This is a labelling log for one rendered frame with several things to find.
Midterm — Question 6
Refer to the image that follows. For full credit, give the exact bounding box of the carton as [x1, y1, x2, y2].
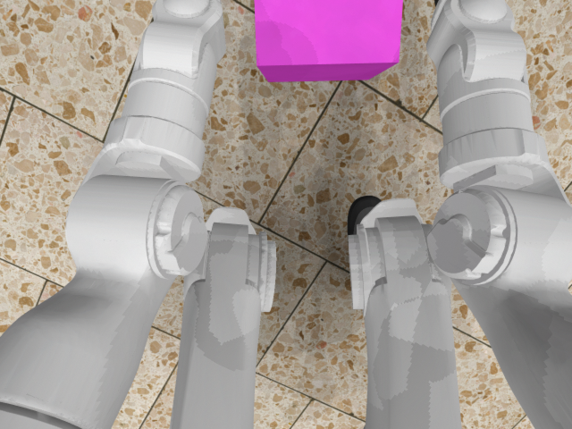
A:
[255, 0, 403, 82]

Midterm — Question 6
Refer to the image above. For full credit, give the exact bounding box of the robot left forearm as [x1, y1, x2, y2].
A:
[65, 0, 226, 245]

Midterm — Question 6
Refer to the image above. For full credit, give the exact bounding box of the right robot foot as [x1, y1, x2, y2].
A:
[348, 196, 382, 240]

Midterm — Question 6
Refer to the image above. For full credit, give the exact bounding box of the robot right shin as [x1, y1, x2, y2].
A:
[360, 198, 452, 295]

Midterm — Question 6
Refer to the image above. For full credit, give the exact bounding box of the robot right forearm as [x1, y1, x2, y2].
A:
[426, 0, 572, 207]

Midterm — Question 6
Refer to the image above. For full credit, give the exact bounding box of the robot left upper arm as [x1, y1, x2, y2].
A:
[0, 174, 208, 429]

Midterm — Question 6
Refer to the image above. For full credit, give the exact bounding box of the robot right upper arm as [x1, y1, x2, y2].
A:
[427, 185, 572, 429]

